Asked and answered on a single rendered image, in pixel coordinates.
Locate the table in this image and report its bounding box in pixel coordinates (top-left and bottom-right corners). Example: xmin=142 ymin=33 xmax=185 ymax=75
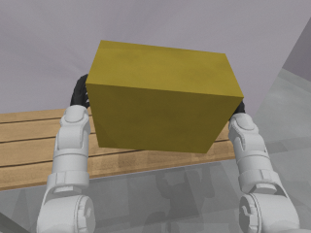
xmin=0 ymin=107 xmax=235 ymax=233

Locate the robot right hand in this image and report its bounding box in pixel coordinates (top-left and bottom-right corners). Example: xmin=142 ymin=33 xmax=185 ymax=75
xmin=228 ymin=100 xmax=246 ymax=121

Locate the robot left forearm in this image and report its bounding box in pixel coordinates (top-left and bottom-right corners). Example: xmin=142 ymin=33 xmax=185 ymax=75
xmin=36 ymin=105 xmax=91 ymax=233

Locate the robot left upper arm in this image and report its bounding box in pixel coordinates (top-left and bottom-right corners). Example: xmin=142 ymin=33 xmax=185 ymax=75
xmin=38 ymin=194 xmax=96 ymax=233

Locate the robot right forearm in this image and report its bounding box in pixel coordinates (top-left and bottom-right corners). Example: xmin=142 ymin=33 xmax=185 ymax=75
xmin=227 ymin=113 xmax=300 ymax=228

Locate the robot right upper arm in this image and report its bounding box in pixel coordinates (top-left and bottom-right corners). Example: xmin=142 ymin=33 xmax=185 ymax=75
xmin=238 ymin=192 xmax=311 ymax=233

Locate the robot left hand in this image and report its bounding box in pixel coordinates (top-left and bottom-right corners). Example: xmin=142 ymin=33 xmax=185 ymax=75
xmin=70 ymin=74 xmax=90 ymax=108

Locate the carton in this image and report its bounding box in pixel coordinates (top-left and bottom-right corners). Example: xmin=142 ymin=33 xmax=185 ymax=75
xmin=86 ymin=40 xmax=244 ymax=153

